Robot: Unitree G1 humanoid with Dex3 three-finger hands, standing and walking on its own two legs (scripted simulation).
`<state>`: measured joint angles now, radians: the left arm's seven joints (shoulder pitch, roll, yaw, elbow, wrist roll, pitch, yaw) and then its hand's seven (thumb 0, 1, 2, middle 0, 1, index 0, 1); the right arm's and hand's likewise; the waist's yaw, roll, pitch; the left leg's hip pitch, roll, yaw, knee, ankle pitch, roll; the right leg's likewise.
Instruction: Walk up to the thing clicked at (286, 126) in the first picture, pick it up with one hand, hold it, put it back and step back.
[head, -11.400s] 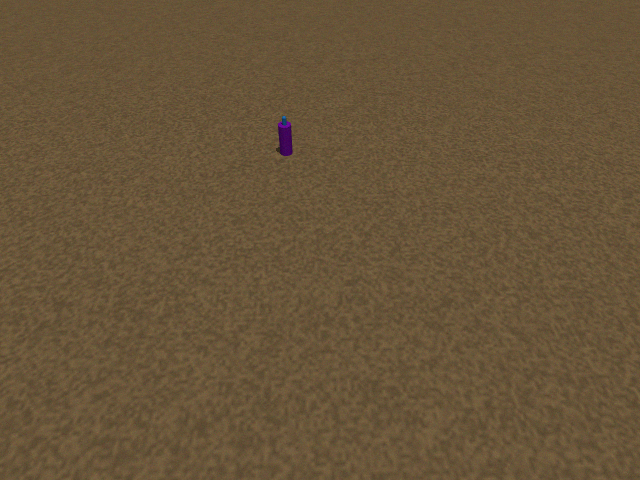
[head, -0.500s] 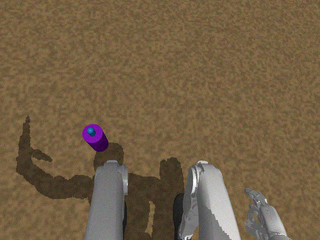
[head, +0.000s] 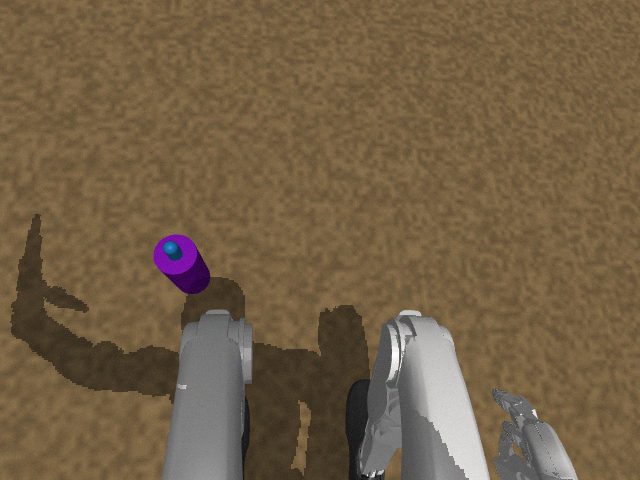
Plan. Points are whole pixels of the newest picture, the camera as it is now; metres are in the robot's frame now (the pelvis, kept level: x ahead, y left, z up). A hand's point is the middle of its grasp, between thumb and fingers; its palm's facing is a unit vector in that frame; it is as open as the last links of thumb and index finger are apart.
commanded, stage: go down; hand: left
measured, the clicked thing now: (182, 264) +0.43 +0.23 -0.30
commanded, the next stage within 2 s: approach in 0.30 s
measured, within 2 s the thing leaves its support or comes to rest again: neither
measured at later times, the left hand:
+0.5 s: hand out of the picture +0.36 +0.42 -0.01, palm faces +0.18 -0.98 -0.10, open 17.6 cm
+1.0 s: hand (91, 275) +0.38 +0.34 -0.22, palm faces +0.10 -0.99 +0.03, open 17.5 cm
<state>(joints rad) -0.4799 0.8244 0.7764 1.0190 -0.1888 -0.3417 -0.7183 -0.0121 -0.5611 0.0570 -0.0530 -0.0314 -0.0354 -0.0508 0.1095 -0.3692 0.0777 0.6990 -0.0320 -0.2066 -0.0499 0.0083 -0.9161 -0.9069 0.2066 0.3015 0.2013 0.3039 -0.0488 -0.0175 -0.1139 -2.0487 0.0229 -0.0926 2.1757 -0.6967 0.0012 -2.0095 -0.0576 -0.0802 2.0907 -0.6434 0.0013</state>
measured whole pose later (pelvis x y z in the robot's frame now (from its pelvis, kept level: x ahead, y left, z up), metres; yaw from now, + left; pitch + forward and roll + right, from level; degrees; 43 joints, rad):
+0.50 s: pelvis +0.00 +0.00 -0.02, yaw +0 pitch +32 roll -6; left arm -0.54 0.85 0.80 1.06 -0.20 -0.37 -0.74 -0.01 -0.57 0.06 -0.06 -0.04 -0.04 -0.07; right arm 0.10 -0.38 0.09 0.70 -0.04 -0.19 -0.03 0.01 -0.91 -0.91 0.21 0.30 0.20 0.30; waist -0.06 -0.02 -0.10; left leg -2.10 0.02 -0.09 2.23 -0.70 0.01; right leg -2.05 -0.06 -0.07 2.14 -0.65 0.01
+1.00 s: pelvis -0.01 +0.01 -0.10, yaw -5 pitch +22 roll -11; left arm -0.55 0.79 0.76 1.27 -0.27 -0.81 -0.70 -0.01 -0.54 0.06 -0.07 -0.07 -0.04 -0.10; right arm -0.08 -0.38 0.27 0.67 -0.18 -0.18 0.03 0.01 -0.91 -0.91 0.21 0.30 0.20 0.30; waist -0.15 -0.16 0.13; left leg -2.23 0.03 -0.20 2.54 -0.72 0.00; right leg -2.15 -0.03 -0.15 2.37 -0.62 0.02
